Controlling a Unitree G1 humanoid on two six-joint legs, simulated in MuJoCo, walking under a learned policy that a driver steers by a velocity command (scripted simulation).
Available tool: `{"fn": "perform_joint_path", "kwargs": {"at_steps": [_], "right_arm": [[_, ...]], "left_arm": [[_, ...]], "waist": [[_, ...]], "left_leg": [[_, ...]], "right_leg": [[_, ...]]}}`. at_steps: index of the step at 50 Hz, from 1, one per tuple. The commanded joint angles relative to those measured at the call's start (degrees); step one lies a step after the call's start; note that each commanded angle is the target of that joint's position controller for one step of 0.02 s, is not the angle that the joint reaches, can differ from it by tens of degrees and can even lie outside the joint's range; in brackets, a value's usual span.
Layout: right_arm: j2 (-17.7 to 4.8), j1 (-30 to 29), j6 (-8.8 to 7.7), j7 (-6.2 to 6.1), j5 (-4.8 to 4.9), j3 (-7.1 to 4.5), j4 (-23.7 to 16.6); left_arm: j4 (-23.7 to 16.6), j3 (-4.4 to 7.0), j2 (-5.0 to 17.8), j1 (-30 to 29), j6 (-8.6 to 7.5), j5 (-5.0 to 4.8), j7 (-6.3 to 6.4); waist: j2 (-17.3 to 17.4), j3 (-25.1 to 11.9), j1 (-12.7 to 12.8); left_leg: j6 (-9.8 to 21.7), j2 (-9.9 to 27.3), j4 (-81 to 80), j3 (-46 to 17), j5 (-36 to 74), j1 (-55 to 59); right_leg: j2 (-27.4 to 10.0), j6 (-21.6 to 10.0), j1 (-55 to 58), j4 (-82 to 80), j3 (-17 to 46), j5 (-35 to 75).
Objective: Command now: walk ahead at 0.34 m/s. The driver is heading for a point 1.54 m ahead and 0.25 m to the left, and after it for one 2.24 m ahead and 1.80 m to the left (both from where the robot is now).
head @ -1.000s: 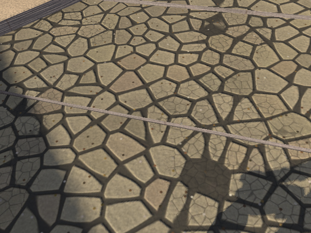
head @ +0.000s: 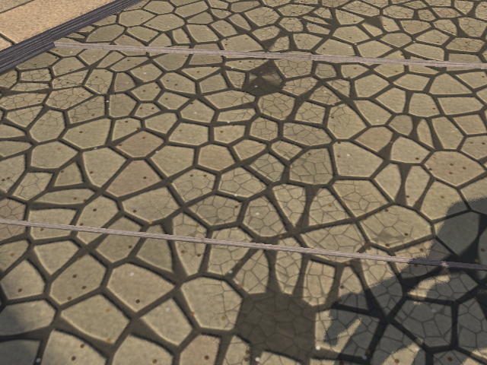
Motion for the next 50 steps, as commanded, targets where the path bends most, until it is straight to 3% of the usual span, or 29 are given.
{"fn": "perform_joint_path", "kwargs": {"at_steps": [1, 2, 3, 4, 7, 9, 12, 14, 17, 18, 19, 20, 21, 22, 23, 24, 25, 27, 29, 33, 37, 42, 44, 45, 46, 47, 48, 49, 50], "right_arm": [[-2.40, -14.13, -2.72, 0.53, 0.02, -0.52, -8.47], [-6.20, -16.07, -2.79, 0.20, -1.29, -1.49, -8.32], [-5.33, -14.30, -2.68, 0.26, -1.32, -1.43, -7.11], [-4.12, -12.77, -2.68, 0.70, -0.84, -1.11, -5.99], [-2.68, -12.70, -1.75, 2.09, -1.23, -0.58, -5.33], [-2.10, -16.56, -1.16, 2.57, -1.38, 0.08, -6.62], [-0.81, -24.21, -1.12, 2.80, -0.97, 1.37, -9.27], [-1.64, -25.27, -0.96, 2.39, -0.55, 1.40, -9.88], [-4.12, -19.21, -1.07, 1.10, -0.49, 0.39, -7.84], [-5.17, -13.22, -1.37, 0.59, -0.36, -0.24, -5.78], [-6.14, -4.60, -1.89, 0.03, -0.49, -0.96, -2.71], [-10.10, 3.58, -2.56, -0.67, -1.84, -2.08, -1.14], [-14.70, 5.70, -2.60, -0.34, -2.47, -2.78, -0.84], [-12.06, 2.12, -1.88, 0.15, 0.07, -2.50, -0.43], [-8.62, -4.75, -1.97, 0.10, 0.27, -1.57, -1.42], [-5.60, -7.81, -2.67, 0.37, 0.18, -0.85, -1.54], [-4.62, -8.47, -3.29, 0.26, 0.13, -0.54, -0.91], [-2.60, -6.86, -4.30, 0.08, 0.25, 0.19, 1.08], [-3.26, -3.95, -5.08, 0.00, 0.51, 0.13, 2.51], [-3.79, 0.64, -5.12, -0.15, 0.66, 0.37, 4.12], [-3.65, 5.09, -5.29, -0.19, 0.58, 0.73, 5.36], [-4.10, 9.88, -4.87, -1.06, -0.28, 0.98, 7.47], [-5.10, 8.46, -4.67, -1.36, -0.57, 0.82, 7.43], [-5.99, 7.35, -4.72, -1.39, -0.58, 0.64, 7.23], [-6.26, 6.09, -4.70, -1.11, -0.20, 0.66, 6.97], [-5.28, 4.98, -4.94, -0.83, 0.58, 1.00, 5.60], [1.78, 11.17, -4.87, -0.41, 3.25, 2.49, 3.88], [-3.59, 11.28, -4.27, -1.03, 2.33, 0.87, 5.20], [-4.90, 6.17, -3.89, -1.04, 1.29, 0.09, 4.18]], "left_arm": [[3.88, 3.70, 13.71, 18.58, -2.37, -0.31, 0.73], [4.42, 3.24, 12.01, 19.48, -1.91, 0.20, 0.96], [3.73, 2.68, 9.99, 17.01, -1.63, 0.47, 1.10], [3.18, 2.18, 8.30, 14.28, -1.50, 0.58, 1.16], [3.49, 1.09, 5.33, 11.27, -1.56, -0.50, 1.07], [4.65, 0.92, 5.09, 12.06, -1.57, -0.87, 1.13], [5.78, 0.83, 5.87, 12.22, -1.87, -0.93, 1.29], [6.59, 1.00, 7.26, 12.83, -2.13, -0.97, 1.41], [6.98, 0.93, 8.17, 11.41, -2.15, -1.05, 1.83], [7.25, 1.06, 8.82, 11.30, -1.95, -0.89, 1.85], [7.32, 1.06, 9.02, 10.97, -1.78, -0.84, 1.67], [6.22, 0.43, 6.51, 11.66, -1.73, -0.86, 1.32], [5.54, -0.74, -0.56, 18.07, -1.55, -1.93, 0.79], [5.56, 0.99, 6.47, 13.28, -1.41, -0.41, 0.71], [3.43, 1.52, 7.43, 7.59, -1.60, -0.30, 0.46], [2.88, 1.26, 6.22, 4.73, -2.02, -0.16, 0.20], [3.14, 1.17, 4.84, 4.58, -1.73, 0.11, 0.13], [3.92, 0.90, 2.80, 6.28, -0.56, 0.70, -0.43], [3.16, 0.92, 2.23, 4.12, 0.13, 0.68, -0.69], [-0.77, 0.89, 2.69, -7.74, 0.52, 0.60, -1.03], [-3.37, 0.15, 1.40, -16.17, 0.14, -0.07, -1.48], [-6.41, -0.02, 2.26, -22.87, -0.40, -0.24, -1.21], [-6.39, 0.30, 3.16, -20.23, -1.08, -0.41, -0.89], [-5.10, 0.75, 4.11, -15.40, -1.54, -0.34, -0.44], [-2.30, 1.49, 5.59, -6.40, -2.21, -0.11, 0.18], [-0.11, 2.60, 9.05, 3.61, -2.91, 1.24, 1.08], [0.18, 4.29, 15.81, 10.22, -2.76, 2.82, 1.59], [-0.10, 4.16, 13.52, 7.91, -1.66, 1.01, 1.07], [-1.06, 3.06, 9.38, 1.38, -1.45, 0.06, 0.83]], "waist": [[-16.79, 8.28, 9.65], [-10.04, 9.67, 9.72], [-4.62, 8.19, 7.35], [-3.72, 6.16, 5.34], [-7.17, 4.45, 2.45], [-7.48, 5.96, 2.38], [-7.59, 7.73, 3.26], [-7.99, 7.37, 3.04], [-7.30, 3.86, -0.50], [-6.66, 0.70, -2.98], [-5.23, -3.21, -6.58], [-0.34, -8.63, -9.02], [12.10, -15.88, -4.90], [5.14, -11.20, -5.26], [3.70, -1.11, -2.58], [0.62, 2.70, -1.53], [0.95, 3.65, 0.27], [1.67, 2.94, 2.62], [1.58, 2.78, 2.93], [0.71, 6.01, 0.95], [1.16, 6.14, -1.51], [1.54, 6.81, -3.48], [2.18, 5.40, -1.38], [2.87, 2.98, 0.78], [1.76, -1.91, 4.75], [-0.10, -8.52, 8.67], [-11.89, -19.08, 7.31], [-8.87, -20.25, 6.82], [-4.97, -9.97, 4.26]], "left_leg": [[1.58, -2.91, 14.90, 4.36, -3.93, -35.28], [2.17, -1.80, 23.54, 1.80, -9.67, -43.33], [2.51, 0.61, 27.80, -0.24, -6.63, -43.42], [2.49, 2.01, 29.45, -0.07, -2.88, -42.09], [0.75, 3.12, 27.84, 2.26, 5.36, -35.23], [-0.58, 2.85, 23.22, 4.45, 9.65, -33.40], [-0.71, 2.06, 10.38, 6.41, 15.98, -26.38], [0.67, 1.33, 5.83, 6.44, 17.38, -21.77], [3.30, -1.37, 2.65, 6.82, 15.06, -11.72], [4.16, -2.95, 0.80, 7.34, 13.66, -4.77], [5.07, -3.04, -2.59, 7.16, 13.84, 6.19], [7.62, 8.25, -4.80, -6.10, 2.62, 18.89], [14.85, 24.63, -13.53, -36.65, -8.59, 29.08], [14.87, 22.55, -20.17, -42.70, -18.44, 22.61], [13.39, 21.05, -20.66, -33.00, -16.64, 13.86], [12.21, 18.29, -22.10, -25.91, -6.78, 6.19], [10.65, 15.74, -22.68, -20.34, 1.38, 1.38], [9.66, 13.35, -23.74, -13.70, 11.74, -3.25], [10.27, 12.77, -24.75, -10.48, 16.39, -3.04], [10.06, 11.35, -27.51, -6.82, 18.97, -0.26], [8.12, 9.82, -26.17, -2.98, 27.99, 2.99], [8.71, 12.53, -21.94, -4.38, 38.47, 12.63], [8.06, 12.98, -16.93, -4.73, 48.64, 14.50], [7.30, 12.53, -11.92, -4.63, 56.27, 14.02], [6.16, 10.45, -2.43, -3.17, 57.93, 11.56], [5.17, 8.09, 10.74, -2.09, 45.29, 1.23], [2.30, -0.06, 32.25, 3.10, 10.68, -19.09], [3.07, -1.80, 40.75, -0.81, -6.45, -24.51], [3.55, 1.91, 41.42, -2.53, -1.15, -26.78]], "right_leg": [[-19.34, -10.09, 22.79, -21.58, 34.98, -8.63], [-23.08, -11.80, 25.52, -19.97, 37.25, 4.94], [-21.62, -11.23, 25.87, -16.81, 31.46, 13.30], [-19.54, -9.84, 24.84, -16.41, 26.77, 17.60], [-14.19, -7.08, 17.36, -19.41, 16.25, 25.96], [-12.53, -6.91, 13.08, -21.41, 11.99, 29.89], [-11.69, -6.36, 7.71, -24.04, 8.19, 33.33], [-13.43, -6.19, 8.21, -24.51, 7.77, 36.50], [-14.36, -4.50, 11.11, -16.58, 5.29, 52.12], [-13.51, -3.86, 11.38, -8.47, 3.85, 57.68], [-11.42, -3.10, 7.50, 2.74, 2.07, 55.27], [-8.48, -2.48, -3.37, 19.54, 0.48, 37.86], [1.52, -0.54, -20.01, 40.19, -1.19, -7.86], [-0.13, -1.91, -25.39, 44.02, 4.08, -6.17], [-3.70, -2.42, -28.19, 43.10, 2.80, -0.66], [-5.81, -2.29, -25.97, 39.40, 2.50, 3.22], [-7.27, -1.80, -22.22, 36.58, 2.44, 4.66], [-8.14, -0.40, -17.09, 33.06, 1.89, 5.23], [-8.58, 0.53, -18.64, 30.14, 0.88, 6.61], [-9.70, 2.62, -26.67, 19.90, -1.21, 15.51], [-7.83, 2.89, -24.76, 7.96, -3.89, 22.68], [-5.77, 1.49, -24.98, 0.75, -4.65, 18.97], [-3.93, 0.20, -20.00, -2.15, -4.72, 13.96], [-2.15, -0.64, -13.24, -3.66, -5.07, 11.86], [-1.12, -1.98, -1.65, -7.51, -5.50, 14.17], [-8.55, -4.24, 14.20, -7.77, 1.63, 13.05], [-27.52, -10.87, 34.21, -8.74, 26.03, 10.58], [-29.91, -12.66, 30.51, -14.72, 36.09, 7.54], [-26.66, -10.35, 21.23, -16.75, 26.94, 3.61]]}}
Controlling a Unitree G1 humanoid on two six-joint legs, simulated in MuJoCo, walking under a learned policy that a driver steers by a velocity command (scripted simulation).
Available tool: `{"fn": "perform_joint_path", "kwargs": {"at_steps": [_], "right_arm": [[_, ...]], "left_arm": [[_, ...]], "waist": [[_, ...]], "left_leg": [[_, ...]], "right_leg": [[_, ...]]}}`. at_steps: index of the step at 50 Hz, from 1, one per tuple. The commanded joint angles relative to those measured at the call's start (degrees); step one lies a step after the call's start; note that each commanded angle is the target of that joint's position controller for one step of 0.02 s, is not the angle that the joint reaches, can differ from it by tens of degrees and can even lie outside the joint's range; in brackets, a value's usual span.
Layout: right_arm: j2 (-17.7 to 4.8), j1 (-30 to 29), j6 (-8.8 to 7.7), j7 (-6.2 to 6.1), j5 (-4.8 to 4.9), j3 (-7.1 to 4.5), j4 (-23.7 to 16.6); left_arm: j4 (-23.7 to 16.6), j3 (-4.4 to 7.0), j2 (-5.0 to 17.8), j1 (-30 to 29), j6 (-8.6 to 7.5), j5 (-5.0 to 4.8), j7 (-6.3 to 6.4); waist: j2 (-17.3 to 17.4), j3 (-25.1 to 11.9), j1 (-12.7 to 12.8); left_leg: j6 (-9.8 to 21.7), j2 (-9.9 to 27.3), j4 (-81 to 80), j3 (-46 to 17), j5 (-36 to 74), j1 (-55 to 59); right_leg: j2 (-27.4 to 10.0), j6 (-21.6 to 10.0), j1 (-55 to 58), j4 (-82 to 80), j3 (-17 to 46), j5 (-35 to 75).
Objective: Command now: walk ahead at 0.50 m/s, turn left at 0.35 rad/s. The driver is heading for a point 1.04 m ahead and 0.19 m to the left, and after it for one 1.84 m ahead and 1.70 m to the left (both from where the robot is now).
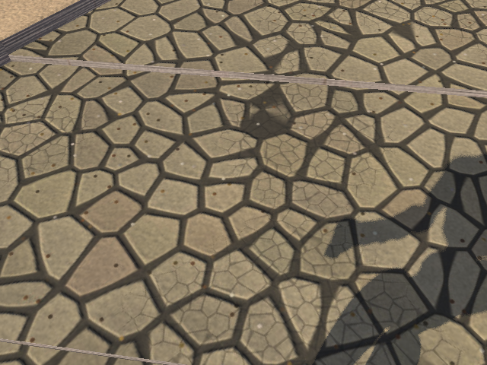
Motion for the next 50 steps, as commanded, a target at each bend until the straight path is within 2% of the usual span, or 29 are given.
{"fn": "perform_joint_path", "kwargs": {"at_steps": [1, 2, 3, 6, 9, 12, 14, 17, 20, 22, 23, 24, 25, 26, 27, 28, 30, 31, 32, 33, 35, 38, 43, 45, 46, 47, 48, 49, 50], "right_arm": [[-6.17, -1.88, -0.35, 0.09, -0.35, -1.82, -4.72], [-5.07, -3.08, 0.16, 0.42, -0.84, -1.95, -4.81], [-4.65, -2.94, 1.06, 0.90, -1.74, -2.12, -5.03], [-2.67, -4.13, 2.96, 1.94, -2.24, -2.24, -6.30], [-2.99, -10.36, 3.69, 2.56, -2.26, -2.34, -9.09], [-2.71, -17.37, 3.50, 3.25, -2.06, -1.87, -12.02], [-2.05, -20.74, 3.59, 3.57, -2.14, -1.32, -13.42], [-3.07, -25.22, 3.69, 3.83, -2.45, -1.24, -15.73], [-4.22, -24.92, 3.68, 3.49, -2.61, -1.71, -16.60], [-5.90, -18.08, 3.28, 3.09, -2.66, -2.86, -14.68], [-7.06, -11.56, 2.91, 2.76, -3.03, -3.75, -12.53], [-11.66, -3.82, 3.01, 2.00, -3.84, -5.60, -10.67], [-16.24, -1.62, 3.63, 1.09, -2.64, -6.61, -10.97], [-16.47, 2.18, 4.57, -0.12, -2.97, -6.35, -10.87], [-14.19, -3.32, 4.35, -0.68, -3.06, -5.54, -10.73], [-11.16, -7.15, 3.70, -0.60, -2.46, -4.74, -10.83], [-8.01, -12.80, 2.26, -0.73, -1.95, -3.47, -11.51], [-7.48, -13.14, 1.40, -0.64, -1.86, -3.13, -11.35], [-8.06, -12.14, 0.64, -0.46, -1.58, -3.18, -10.58], [-8.99, -11.28, 0.17, -0.25, -1.44, -3.40, -9.89], [-9.32, -10.70, -0.28, 0.15, -1.85, -3.32, -9.68], [-9.48, -9.46, -0.96, 0.35, -2.47, -3.20, -9.29], [-9.98, -9.83, -0.97, -0.13, -2.34, -3.19, -8.27], [-11.35, -10.35, -0.60, -0.41, -2.83, -3.36, -7.99], [-12.44, -10.95, -0.18, -0.57, -3.05, -3.63, -8.16], [-13.57, -11.84, 0.53, -0.52, -2.93, -3.99, -8.68], [-14.51, -14.00, 1.26, -0.43, -2.50, -4.12, -9.76], [-9.57, -14.73, 1.11, 0.15, -2.16, -2.85, -11.85], [-5.23, -14.58, 0.11, 1.55, -1.91, -1.93, -15.38]], "left_arm": [[1.49, 2.37, 7.17, 12.91, 0.41, -0.98, 0.31], [1.72, 1.95, 5.50, 11.61, -0.01, -0.88, 0.40], [2.46, 1.63, 4.49, 11.75, -0.33, -1.18, 0.74], [4.03, 1.76, 4.88, 14.90, -1.90, -1.68, 0.94], [4.81, 1.89, 5.49, 17.23, -2.34, -1.41, 1.07], [5.34, 1.71, 5.51, 18.80, -2.33, -1.24, 1.18], [5.60, 1.84, 6.40, 20.38, -2.23, -1.18, 1.46], [6.23, 2.16, 7.93, 23.23, -1.69, -0.97, 1.91], [6.30, 2.50, 9.68, 24.09, -0.30, -0.83, 2.32], [6.47, 2.80, 11.21, 26.41, 1.14, -0.91, 2.37], [6.29, 2.80, 11.84, 27.32, 1.56, -1.66, 2.09], [4.65, 2.42, 10.65, 26.33, 1.42, -2.21, 1.45], [-0.12, 1.18, 5.44, 21.96, 0.62, -2.72, -0.11], [-2.67, 1.69, 8.68, 12.49, -0.35, -2.42, -0.53], [-3.14, 1.33, 7.76, 11.30, -0.61, -3.01, -0.52], [-2.06, 1.19, 7.37, 12.81, -0.66, -2.73, -0.53], [-0.50, 1.21, 6.41, 16.21, 1.37, -0.81, -0.77], [0.27, 1.23, 5.86, 17.74, 2.54, -0.55, -1.11], [-0.22, 1.15, 5.36, 16.91, 3.40, -0.43, -1.27], [-1.29, 1.13, 5.38, 14.46, 3.94, -0.54, -1.32], [-3.00, 1.10, 6.03, 10.07, 4.46, -0.90, -1.46], [-4.11, 1.23, 6.22, 6.05, 4.87, -1.21, -1.75], [-5.76, 1.50, 5.97, 3.75, 5.79, -0.70, -1.85], [-5.85, 2.16, 6.74, 6.55, 6.12, -0.79, -1.53], [-5.31, 2.77, 7.80, 10.14, 6.21, -1.06, -1.37], [-3.87, 3.51, 9.12, 16.50, 5.98, -1.35, -1.28], [-0.60, 4.50, 10.72, 27.37, 5.20, -1.15, -1.19], [1.34, 6.13, 15.97, 31.43, 4.91, -0.71, -0.37], [0.16, 6.07, 18.51, 24.34, 4.53, -1.41, -0.69]], "waist": [[-3.19, -7.57, 6.42], [-3.68, -4.17, 5.24], [-4.69, -2.55, 3.82], [-4.59, -2.18, 2.11], [-4.72, -0.63, 2.37], [-4.58, 1.13, 3.28], [-4.94, 1.22, 4.11], [-4.65, 2.13, 5.23], [-5.83, 0.35, 4.36], [-4.47, -5.48, 2.44], [-2.60, -10.12, 0.00], [2.08, -15.27, -3.52], [11.97, -21.27, -3.05], [2.14, -19.43, -6.33], [-0.65, -12.01, -2.80], [-3.46, -7.82, 0.22], [-2.26, -5.53, 4.88], [-0.91, -5.38, 5.88], [0.23, -4.21, 6.15], [1.07, -2.53, 6.05], [1.73, 0.14, 5.62], [2.52, 1.16, 4.75], [2.32, 1.29, 4.92], [3.99, -1.40, 6.57], [5.26, -3.98, 8.42], [5.36, -7.37, 11.36], [1.97, -11.55, 16.96], [-8.69, -11.61, 16.85], [-17.96, -13.37, 9.05]], "left_leg": [[1.38, 5.27, 19.15, -3.01, 5.85, -27.17], [1.26, 6.62, 16.89, -2.84, 7.87, -25.54], [0.79, 7.39, 15.55, -2.62, 8.81, -23.74], [-0.22, 7.71, 15.00, -1.39, 11.86, -24.90], [-1.14, 8.68, 11.51, -0.31, 17.66, -30.51], [-1.77, 8.22, 0.80, 1.71, 23.57, -30.77], [-1.31, 7.54, -5.02, 4.00, 25.51, -28.81], [0.67, 6.68, -10.32, 6.54, 22.69, -28.63], [3.49, 2.08, -13.94, 10.44, 13.18, -23.39], [5.72, -3.45, -16.48, 13.34, 9.92, -11.94], [7.15, -4.72, -21.33, 12.66, 14.81, 1.20], [10.98, 3.73, -24.03, -0.24, 11.78, 18.85], [18.13, 20.82, -31.17, -28.71, 3.33, 33.73], [17.56, 22.10, -38.78, -32.65, 4.13, 29.18], [14.50, 20.81, -37.83, -25.72, 6.63, 23.31], [11.79, 17.92, -38.78, -20.34, 11.16, 14.25], [9.13, 12.87, -40.69, -11.64, 13.77, 3.46], [8.99, 12.02, -41.73, -8.76, 15.15, 1.21], [9.12, 11.91, -43.07, -7.06, 16.01, -0.17], [9.04, 11.91, -44.90, -5.65, 14.90, -1.17], [8.55, 11.48, -48.10, -2.43, 13.80, -2.84], [7.70, 12.47, -50.00, 2.13, 17.95, 0.56], [5.28, 15.28, -49.57, 8.54, 29.84, 11.17], [3.91, 15.87, -41.10, 11.56, 51.95, 15.83], [3.17, 16.21, -33.98, 12.54, 61.51, 17.31], [2.72, 15.76, -23.27, 13.25, 66.39, 16.65], [1.12, 13.04, -6.66, 14.84, 60.78, 10.31], [-1.19, 6.39, 14.65, 13.93, 30.26, -10.15], [-2.34, -2.66, 29.21, 4.12, -1.25, -28.96]], "right_leg": [[-21.14, -8.09, 26.32, -18.41, 26.12, -6.62], [-18.57, -5.89, 21.05, -20.28, 20.35, -3.62], [-16.57, -4.39, 17.22, -21.39, 15.81, -0.77], [-15.54, -4.01, 15.66, -23.00, 8.87, 6.52], [-14.78, -4.13, 16.75, -24.08, 3.37, 9.85], [-13.22, -3.69, 17.14, -24.04, -1.59, 13.12], [-13.88, -3.52, 18.91, -23.22, -3.79, 15.97], [-16.32, -3.28, 24.83, -21.47, -5.43, 21.55], [-16.72, -2.32, 29.90, -12.88, -8.65, 42.45], [-15.97, -1.95, 30.11, 3.08, -9.73, 53.96], [-15.32, -0.47, 23.65, 14.55, -10.28, 47.35], [-13.09, 2.10, 7.19, 31.14, -9.40, 25.48], [-2.96, 5.29, -15.62, 51.69, -5.20, -22.60], [-2.90, 4.93, -21.65, 55.29, 3.48, -17.39], [-6.69, 3.68, -23.93, 51.49, 5.06, -12.40], [-8.38, 3.31, -19.59, 45.81, 5.54, -10.81], [-8.95, 3.78, -11.86, 41.80, 5.79, -10.22], [-8.05, 3.92, -10.62, 42.43, 4.80, -9.78], [-7.89, 4.05, -11.73, 42.71, 4.33, -9.22], [-8.13, 4.19, -13.92, 41.49, 4.09, -8.14], [-7.95, 4.35, -15.57, 34.93, 3.70, -5.93], [-6.58, 3.84, -15.31, 25.56, 4.18, -1.34], [-4.59, -0.48, -11.55, 14.26, 0.14, -0.75], [-1.16, -2.95, -6.88, 12.18, -2.81, -6.43], [0.98, -4.05, -3.24, 11.59, -3.82, -10.12], [3.73, -5.13, 3.13, 9.59, -4.60, -13.44], [6.10, -6.25, 16.61, 1.49, -3.65, -10.63], [-3.47, -10.58, 28.98, -4.73, 15.48, -21.88], [-13.19, -15.70, 31.73, -18.64, 48.10, -29.77]]}}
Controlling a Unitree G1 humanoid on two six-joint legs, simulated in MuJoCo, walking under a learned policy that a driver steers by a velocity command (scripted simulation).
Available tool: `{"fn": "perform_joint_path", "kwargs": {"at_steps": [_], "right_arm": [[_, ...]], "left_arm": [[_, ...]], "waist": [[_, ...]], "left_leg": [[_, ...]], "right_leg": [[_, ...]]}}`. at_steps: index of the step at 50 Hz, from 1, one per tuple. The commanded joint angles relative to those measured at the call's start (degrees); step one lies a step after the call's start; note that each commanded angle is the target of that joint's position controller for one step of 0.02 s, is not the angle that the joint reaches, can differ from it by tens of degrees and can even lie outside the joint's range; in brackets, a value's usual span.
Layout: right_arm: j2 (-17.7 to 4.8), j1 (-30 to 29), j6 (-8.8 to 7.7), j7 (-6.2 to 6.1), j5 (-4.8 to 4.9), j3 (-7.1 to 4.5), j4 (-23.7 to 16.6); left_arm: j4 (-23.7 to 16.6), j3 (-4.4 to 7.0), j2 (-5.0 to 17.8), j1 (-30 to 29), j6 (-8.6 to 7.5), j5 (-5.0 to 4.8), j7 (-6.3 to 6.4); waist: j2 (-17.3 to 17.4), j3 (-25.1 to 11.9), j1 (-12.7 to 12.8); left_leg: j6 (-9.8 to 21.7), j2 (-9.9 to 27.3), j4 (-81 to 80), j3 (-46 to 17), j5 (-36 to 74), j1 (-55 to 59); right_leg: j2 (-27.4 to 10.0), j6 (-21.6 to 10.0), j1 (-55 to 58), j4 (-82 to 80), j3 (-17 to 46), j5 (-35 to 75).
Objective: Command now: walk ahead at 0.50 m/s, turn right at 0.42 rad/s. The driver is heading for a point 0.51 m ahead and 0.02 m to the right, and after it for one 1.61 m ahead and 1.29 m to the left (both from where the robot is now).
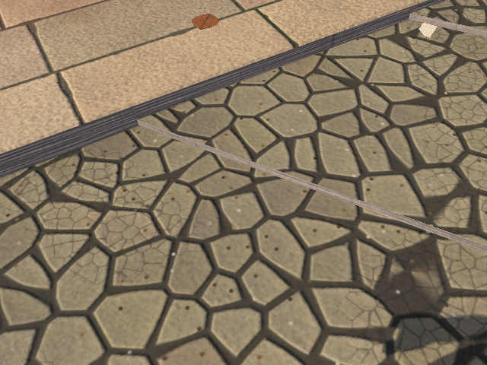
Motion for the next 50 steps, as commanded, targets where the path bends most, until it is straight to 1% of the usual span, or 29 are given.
{"fn": "perform_joint_path", "kwargs": {"at_steps": [1, 2, 3, 4, 5, 6, 7, 9, 14, 19, 21, 22, 23, 24, 25, 26, 27, 28, 29, 30, 31, 32, 33, 35, 37, 41, 45, 47, 50], "right_arm": [[-4.77, -3.92, -2.59, 1.78, 0.40, -0.21, -9.99], [-6.15, -5.30, -3.36, 1.87, 0.72, -0.46, -9.67], [-5.59, -4.78, -3.61, 1.39, 0.58, -0.29, -9.61], [-4.69, -4.47, -3.06, 1.08, -0.05, 0.04, -10.26], [-4.31, -3.33, -1.94, 1.11, -0.46, 0.35, -10.13], [-4.09, -3.55, -0.93, 1.24, -0.62, 0.51, -10.44], [-4.15, -3.80, -0.17, 1.32, -0.46, 0.59, -10.58], [-4.13, -6.23, 0.49, 1.31, -0.33, 0.74, -11.51], [-3.75, -15.13, 0.57, 1.59, -0.14, 1.08, -14.53], [-4.23, -19.98, -0.35, 2.25, 0.54, 1.32, -16.82], [-5.40, -17.99, -0.69, 2.18, 0.73, 0.95, -16.99], [-6.22, -14.74, -0.88, 2.00, 0.75, 0.58, -16.23], [-7.26, -10.09, -1.04, 1.57, 0.84, 0.03, -14.83], [-8.01, -2.06, -1.45, 0.90, 0.83, -0.52, -12.18], [-9.00, 6.42, -2.17, 0.20, 0.13, -0.96, -9.66], [-13.60, 13.42, -2.76, -0.40, -1.14, -1.72, -8.99], [-17.72, 11.75, -2.19, 0.28, -0.56, -2.92, -8.02], [-12.65, 6.34, -1.65, 1.08, 2.05, -1.99, -9.54], [-8.13, 1.79, -1.74, 1.30, 2.50, -0.79, -10.28], [-6.07, 0.50, -1.80, 1.41, 2.15, -0.13, -10.28], [-6.11, 0.43, -1.79, 1.09, 2.48, -0.04, -9.85], [-6.26, 1.66, -1.81, 0.90, 2.62, 0.04, -8.98], [-7.37, 2.67, -1.85, 0.85, 2.55, -0.25, -8.53], [-9.58, 3.23, -1.63, 0.72, 2.35, -0.97, -8.57], [-10.16, 3.76, -0.93, 0.54, 2.07, -1.26, -8.83], [-10.36, 6.14, 0.80, 0.02, 2.01, -1.72, -9.13], [-10.77, 7.72, 2.05, -0.57, 1.79, -2.34, -9.66], [-10.99, 8.00, 2.57, -0.75, 1.52, -2.63, -10.00], [-11.58, 7.43, 3.34, -0.82, 1.09, -3.07, -10.81]], "left_arm": [[0.59, 3.79, 14.21, 10.00, -0.92, -0.70, -0.05], [0.38, 3.05, 10.96, 8.30, -1.35, -0.71, -0.08], [0.75, 2.63, 9.29, 7.62, -1.83, -0.82, 0.09], [1.15, 2.25, 8.15, 7.00, -2.52, -1.04, 0.58], [1.13, 2.02, 7.54, 6.68, -3.06, -1.17, 0.95], [1.23, 1.89, 7.17, 7.76, -3.55, -1.30, 1.25], [1.20, 1.90, 7.36, 9.15, -3.92, -1.35, 1.40], [1.26, 2.07, 8.19, 12.28, -4.31, -1.31, 1.61], [1.85, 1.45, 6.75, 17.67, -4.23, -1.43, 1.88], [1.86, 1.32, 7.94, 18.14, -4.38, -0.63, 2.16], [1.70, 1.41, 8.98, 16.30, -4.61, -0.45, 2.35], [1.52, 1.47, 9.56, 14.67, -4.71, -0.37, 2.47], [1.40, 1.61, 10.29, 13.42, -4.81, -0.20, 2.54], [1.59, 1.72, 10.73, 12.31, -4.63, 0.12, 2.47], [1.55, 1.44, 9.95, 12.37, -4.61, 0.00, 2.44], [-0.01, 0.20, 5.52, 15.70, -4.64, -1.24, 2.40], [1.27, 0.11, 3.32, 25.27, -4.39, -2.69, 2.31], [2.15, 0.14, 6.37, 22.46, -3.88, -0.34, 2.80], [1.21, 0.06, 6.56, 16.00, -3.90, 0.21, 2.55], [0.02, -0.17, 6.28, 11.76, -3.88, 0.43, 2.35], [-1.02, -0.27, 6.34, 9.30, -3.27, 0.74, 2.05], [-1.53, -0.34, 6.08, 9.10, -2.48, 1.12, 1.85], [-1.76, -0.54, 5.47, 9.61, -1.82, 0.89, 1.78], [-1.86, -0.91, 4.96, 9.80, -0.80, 0.64, 1.91], [-2.63, -1.09, 4.90, 7.74, 0.00, 0.63, 2.21], [-4.52, -1.05, 5.58, 1.85, 1.28, 0.44, 2.81], [-5.99, -1.12, 5.69, -2.80, 1.65, 0.14, 3.29], [-6.59, -1.23, 5.70, -4.17, 1.51, -0.12, 3.51], [-7.46, -1.48, 5.84, -5.13, 1.05, -0.72, 3.78]], "waist": [[-9.71, -9.86, 0.18], [-0.73, -4.85, -0.94], [2.23, -2.07, -2.81], [1.36, -1.77, -4.46], [-0.69, -2.36, -5.28], [-1.80, -3.23, -5.05], [-2.06, -3.83, -4.63], [-2.37, -3.89, -3.31], [-5.01, -1.89, 1.02], [-5.93, -0.08, 2.62], [-6.41, 0.60, 0.89], [-6.32, 0.35, -0.91], [-6.22, -1.37, -2.94], [-4.76, -4.84, -6.48], [-2.76, -9.81, -9.94], [5.65, -17.25, -9.89], [19.60, -20.92, -4.25], [8.17, -17.22, -2.70], [2.60, -10.56, -2.69], [0.11, -8.17, -2.85], [1.46, -6.98, -2.65], [2.56, -6.75, -1.98], [3.26, -7.81, -1.40], [2.60, -9.01, -0.72], [2.46, -9.10, -0.99], [3.31, -8.04, -2.96], [4.02, -6.05, -4.77], [4.48, -5.41, -5.34], [5.07, -5.24, -5.74]], "left_leg": [[3.71, -3.08, 43.44, -13.89, 8.05, -40.30], [3.59, -0.03, 40.56, -13.47, 14.03, -39.39], [3.10, 1.89, 35.86, -12.91, 15.99, -36.46], [2.23, 3.35, 32.08, -13.24, 16.42, -33.73], [1.19, 4.00, 29.00, -12.79, 16.44, -31.36], [0.07, 4.02, 27.26, -12.17, 16.45, -30.42], [-0.82, 3.85, 25.36, -11.23, 17.00, -30.88], [-2.17, 4.07, 21.52, -10.46, 19.20, -34.29], [-3.11, 3.98, 7.15, -9.26, 27.09, -40.79], [-0.82, 1.63, -5.29, -7.79, 30.43, -37.33], [1.31, 0.88, -8.66, -8.22, 29.30, -32.68], [2.43, 0.04, -10.12, -8.31, 27.54, -28.66], [3.42, -1.65, -10.79, -7.85, 24.92, -23.53], [4.60, -3.91, -13.54, -6.62, 24.82, -16.59], [5.94, -2.00, -15.53, -8.01, 29.32, -6.16], [9.45, 11.62, -14.74, -24.53, 36.32, 7.16], [18.22, 22.00, -20.45, -48.34, 56.48, 14.48], [17.54, 19.14, -20.68, -45.75, 56.02, 9.48], [16.61, 16.39, -20.46, -36.04, 59.31, 2.75], [15.02, 13.22, -21.10, -30.57, 62.61, -0.38], [14.45, 10.91, -22.28, -27.28, 64.45, -2.32], [13.07, 9.16, -22.59, -25.11, 68.33, -4.69], [13.13, 8.76, -22.57, -24.27, 70.59, -4.98], [13.74, 8.10, -22.82, -23.10, 71.77, -6.32], [13.69, 7.20, -23.14, -22.77, 69.13, -7.58], [12.27, 6.32, -24.01, -26.22, 54.08, -7.79], [11.79, 6.27, -23.92, -31.20, 42.02, -5.68], [12.11, 6.16, -22.97, -33.19, 40.31, -4.87], [12.63, 5.80, -20.76, -35.85, 42.64, -4.63]], "right_leg": [[-18.22, -12.57, 32.62, -30.47, 50.86, -22.81], [-18.08, -11.14, 25.54, -28.75, 42.66, -15.32], [-15.29, -8.61, 20.06, -28.06, 35.95, -5.54], [-11.88, -6.53, 17.34, -27.38, 30.08, 1.83], [-9.39, -5.55, 15.85, -27.57, 25.56, 5.92], [-8.30, -5.70, 15.55, -27.56, 23.27, 9.88], [-7.55, -6.07, 16.23, -27.59, 21.58, 13.81], [-8.04, -6.39, 19.00, -28.71, 21.13, 17.64], [-8.36, -4.77, 27.20, -30.34, 19.60, 19.07], [-9.95, -3.82, 30.63, -28.96, 18.44, 23.33], [-11.76, -2.61, 30.51, -28.16, 18.77, 27.01], [-12.18, -1.66, 30.24, -26.45, 18.33, 31.73], [-11.91, -0.78, 30.70, -22.17, 17.69, 40.29], [-9.86, 0.41, 31.80, -12.59, 15.44, 48.18], [-6.72, 1.74, 28.34, -0.36, 12.98, 44.38], [-1.18, 3.70, 17.07, 18.31, 9.33, 23.05], [8.53, 5.73, 2.84, 34.27, 8.59, -18.10], [3.19, 5.15, 0.79, 36.90, 12.41, -14.56], [0.81, 5.80, -0.54, 35.18, 11.06, -10.42], [-1.07, 6.04, -1.19, 32.22, 10.43, -8.54], [-2.10, 6.69, -1.61, 29.96, 9.91, -8.08], [-2.52, 7.29, 0.51, 27.54, 9.65, -7.20], [-2.20, 7.96, 1.39, 26.20, 9.30, -7.10], [-1.93, 9.28, 1.27, 24.46, 8.45, -7.04], [-2.20, 10.16, -0.21, 22.04, 7.90, -5.58], [-2.95, 11.06, -3.84, 17.82, 8.43, -2.61], [-2.84, 11.26, -6.86, 13.29, 9.90, -2.48], [-2.21, 11.09, -6.74, 10.74, 10.37, -3.87], [-0.73, 10.50, -4.24, 6.83, 10.66, -6.78]]}}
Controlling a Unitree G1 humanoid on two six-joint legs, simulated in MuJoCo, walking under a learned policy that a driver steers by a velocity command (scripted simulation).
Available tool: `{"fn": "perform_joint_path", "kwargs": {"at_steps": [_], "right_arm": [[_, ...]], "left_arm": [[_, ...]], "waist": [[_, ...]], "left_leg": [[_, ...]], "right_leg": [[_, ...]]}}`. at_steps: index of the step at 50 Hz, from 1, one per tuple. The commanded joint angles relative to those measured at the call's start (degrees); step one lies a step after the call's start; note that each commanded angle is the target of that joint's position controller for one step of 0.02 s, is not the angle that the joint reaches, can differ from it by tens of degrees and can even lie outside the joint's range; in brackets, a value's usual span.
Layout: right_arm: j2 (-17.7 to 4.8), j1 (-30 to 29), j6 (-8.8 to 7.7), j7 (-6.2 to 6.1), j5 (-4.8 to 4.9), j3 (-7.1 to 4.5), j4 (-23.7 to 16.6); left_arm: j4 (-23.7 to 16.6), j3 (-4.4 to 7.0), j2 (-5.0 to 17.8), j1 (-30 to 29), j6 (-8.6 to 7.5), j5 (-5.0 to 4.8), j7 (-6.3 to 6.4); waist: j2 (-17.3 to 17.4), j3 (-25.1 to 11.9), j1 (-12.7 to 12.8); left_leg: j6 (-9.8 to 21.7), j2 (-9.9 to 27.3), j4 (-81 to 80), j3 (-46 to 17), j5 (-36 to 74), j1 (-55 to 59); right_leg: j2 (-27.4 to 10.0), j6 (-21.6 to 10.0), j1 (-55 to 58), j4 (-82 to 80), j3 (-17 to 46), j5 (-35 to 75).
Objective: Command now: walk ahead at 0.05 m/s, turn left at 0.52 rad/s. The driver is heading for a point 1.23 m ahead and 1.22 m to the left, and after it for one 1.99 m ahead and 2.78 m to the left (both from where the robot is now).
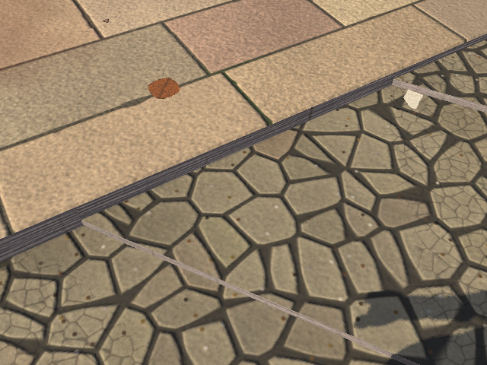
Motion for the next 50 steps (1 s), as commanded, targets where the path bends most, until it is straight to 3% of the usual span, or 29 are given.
{"fn": "perform_joint_path", "kwargs": {"at_steps": [1, 5, 6, 7, 8, 9, 10, 11, 12, 14, 15, 20, 26, 29, 30, 31, 32, 33, 34, 35, 36, 38, 41, 46, 50], "right_arm": [[-9.79, 2.21, 0.43, -0.29, -0.40, -2.68, -3.20], [-10.40, -1.68, 1.23, 0.09, -0.19, -3.03, -4.66], [-10.30, -3.69, 1.40, 0.10, 0.29, -3.01, -5.17], [-9.44, -5.25, 1.43, 0.00, 0.88, -2.76, -5.93], [-5.22, -1.95, 1.29, 0.03, 1.04, -1.72, -6.45], [-5.71, 1.32, 1.39, -0.49, 0.76, -1.96, -7.05], [-10.09, 0.86, 1.67, -0.59, -1.12, -2.87, -5.76], [-10.46, -0.33, 1.88, -0.20, -1.07, -3.22, -5.10], [-9.96, -0.39, 2.38, 0.27, -0.85, -3.25, -4.56], [-9.26, -0.55, 3.23, 1.64, -0.38, -2.90, -4.55], [-9.03, -1.55, 3.44, 2.03, 0.00, -2.70, -4.84], [-7.60, -6.95, 4.07, 2.76, 0.12, -1.76, -7.05], [-5.90, -9.64, 4.07, 3.35, 0.66, -0.52, -9.12], [-5.93, -8.68, 3.50, 3.26, 0.81, -0.42, -9.64], [-5.66, -6.83, 3.03, 3.01, 0.42, -0.37, -9.13], [-6.87, -5.44, 2.34, 2.36, -0.33, -0.61, -8.60], [-12.53, -4.62, 1.50, 1.62, -1.04, -1.71, -9.04], [-19.72, -2.31, 1.39, 1.71, -0.42, -3.65, -9.59], [-16.66, -0.41, 1.43, 1.64, 0.07, -3.34, -8.89], [-13.40, -3.67, 1.53, 1.35, 0.29, -2.23, -8.94], [-11.41, -7.70, 1.75, 1.06, 0.18, -1.61, -9.45], [-9.94, -9.30, 1.61, 0.54, 0.60, -1.14, -9.97], [-10.77, -6.55, 1.22, 0.81, 0.74, -1.50, -9.28], [-11.57, -3.28, 1.29, 0.73, 0.14, -2.00, -8.64], [-12.49, -2.65, 1.40, 0.80, -0.31, -2.46, -8.63]], "left_arm": [[-4.74, 0.94, 5.13, -1.83, -1.18, -0.69, 0.48], [-4.95, 0.75, 5.84, 1.93, -2.11, -1.54, 0.93], [-4.47, 0.73, 5.80, 4.39, -2.43, -1.40, 1.18], [-4.03, 1.04, 6.92, 6.63, -2.91, -0.80, 1.60], [-4.87, 1.69, 10.93, 5.38, -3.01, 0.08, 2.19], [-6.45, 2.41, 15.31, 2.22, -2.30, 0.25, 1.85], [-5.99, 2.35, 12.53, 4.89, -1.79, -0.23, 1.46], [-6.46, 1.29, 8.92, 3.59, -1.71, -0.48, 1.24], [-6.98, 0.86, 7.33, 1.21, -1.57, -0.28, 1.06], [-7.54, 0.93, 7.57, 0.50, -1.54, 0.31, 1.26], [-7.39, 1.08, 7.74, 1.65, -1.52, 0.43, 1.14], [-5.91, 2.21, 9.21, 7.13, -1.77, 0.33, 0.85], [-5.70, 3.30, 11.03, 6.41, -1.66, 0.82, -0.47], [-5.32, 3.86, 12.19, 6.30, -1.13, 0.40, -0.87], [-5.25, 3.94, 12.26, 5.61, -0.87, -0.16, -0.89], [-4.61, 3.91, 11.57, 7.31, -0.68, -0.23, -0.98], [-5.55, 3.14, 8.02, 9.80, -0.24, 0.49, -1.36], [-9.83, 2.20, 6.04, 4.51, 0.72, 0.51, -0.33], [-9.33, 2.58, 8.25, 2.71, 1.34, 0.54, 0.13], [-8.41, 2.80, 8.23, 3.39, 1.44, -0.31, -0.15], [-7.32, 3.01, 8.60, 4.61, 1.03, -0.65, -0.44], [-6.09, 3.42, 9.56, 6.66, 0.83, 0.55, -0.92], [-6.30, 3.22, 8.45, 6.01, 1.19, 0.26, -1.27], [-7.54, 2.95, 7.92, 2.75, 1.50, 0.19, -0.77], [-8.40, 2.60, 7.63, 1.14, 0.97, -0.12, -0.53]], "waist": [[7.51, -4.14, 0.19], [8.47, -4.68, 2.08], [8.02, -4.37, 3.86], [6.45, -4.36, 4.91], [-4.32, -5.61, 2.12], [-13.09, -4.97, 0.24], [-7.00, -5.66, 1.52], [-3.42, -4.23, 0.82], [-2.72, -2.60, -0.13], [-7.19, -3.06, 0.06], [-7.30, -3.38, 0.80], [-7.53, -3.89, 3.92], [-9.35, -4.23, 4.35], [-9.45, -4.77, 3.51], [-7.99, -4.97, 1.89], [-3.58, -5.09, 1.11], [12.11, -4.47, 2.03], [18.58, -2.29, -0.07], [10.55, -2.66, -1.37], [8.61, -0.61, 0.90], [7.96, 0.42, 2.97], [9.72, -2.30, 3.57], [6.99, -4.19, 2.85], [8.32, -3.05, 0.98], [7.78, -3.43, 0.58]], "left_leg": [[7.55, 16.46, -1.06, -17.30, 22.50, 7.78], [5.35, 14.78, 1.58, -21.07, 26.24, 6.13], [3.30, 12.97, 2.80, -20.77, 22.56, 3.82], [0.50, 10.46, 5.22, -19.44, 14.24, -0.76], [-2.80, 4.89, 14.79, -11.35, -6.92, -6.29], [-4.66, -3.81, 25.21, 0.39, -27.81, -15.77], [-5.59, 1.15, 36.58, 2.42, -27.18, -15.65], [-6.01, 2.51, 40.19, 2.18, -23.65, -15.06], [-6.74, 3.41, 42.45, 2.71, -20.25, -14.49], [-8.13, 3.51, 45.84, 4.67, -16.34, -15.47], [-8.64, 3.58, 45.68, 5.35, -15.48, -15.82], [-9.24, 5.55, 37.91, 6.73, -15.57, -17.80], [-6.84, 7.31, 22.90, 11.35, -17.29, -6.98], [-5.07, 6.78, 13.46, 13.20, -14.69, -1.93], [-4.16, 6.13, 6.00, 13.73, -9.36, 2.48], [-3.38, 6.62, -1.53, 10.30, -3.51, 7.65], [-0.66, 20.08, -8.22, -8.89, 2.89, 13.50], [9.01, 31.22, -6.30, -22.39, 21.70, 8.58], [11.50, 29.21, -5.25, -18.60, 22.93, 8.73], [10.34, 25.24, -5.07, -13.58, 20.40, 6.82], [7.65, 20.89, -5.32, -9.81, 17.12, 5.67], [6.34, 17.31, -4.42, -7.32, 21.40, 7.53], [6.71, 17.20, -3.96, -8.85, 21.01, 9.53], [7.87, 17.37, -4.16, -14.63, 12.74, 10.21], [8.29, 17.08, -2.83, -18.46, 12.26, 8.25]], "right_leg": [[1.52, -0.60, -1.22, -3.37, 0.32, -3.04], [3.23, -2.03, 8.55, -15.12, 0.54, -3.85], [3.18, -2.41, 13.74, -22.81, 0.20, 0.39], [0.35, -3.08, 20.64, -30.62, 1.98, 6.13], [-12.14, -6.31, 26.32, -35.36, 13.11, 8.96], [-23.63, -14.20, 26.59, -34.49, 26.36, 25.46], [-24.67, -18.22, 24.63, -32.55, 23.72, 31.29], [-21.04, -17.35, 22.27, -31.98, 17.83, 31.72], [-16.90, -15.16, 20.45, -31.86, 11.66, 30.31], [-12.58, -13.23, 21.60, -30.81, 4.88, 33.52], [-12.05, -13.25, 22.42, -30.52, 3.30, 34.29], [-15.12, -15.15, 28.38, -30.17, 2.35, 31.85], [-16.43, -14.21, 23.38, -28.67, -2.20, 27.64], [-17.10, -12.54, 22.24, -25.02, -3.56, 26.62], [-16.34, -10.49, 19.89, -21.65, -5.50, 23.86], [-14.88, -6.95, 15.52, -16.36, -7.92, 17.25], [-8.85, -2.49, 3.70, -1.45, -13.38, -3.71], [-0.06, -0.71, -5.30, 6.68, -9.23, -19.73], [-2.07, -0.65, -5.16, 12.56, -3.79, -18.22], [-2.65, -0.90, -4.93, 13.66, -2.43, -13.26], [-3.20, -0.94, -4.06, 11.78, -1.81, -8.48], [-2.21, -0.44, -2.47, 12.99, -2.65, -4.36], [-1.46, 0.17, -3.00, 12.06, -2.34, -3.24], [-0.60, 0.21, -4.21, 4.63, -1.34, -4.49], [0.83, -0.64, -0.92, -0.35, -0.63, -5.66]]}}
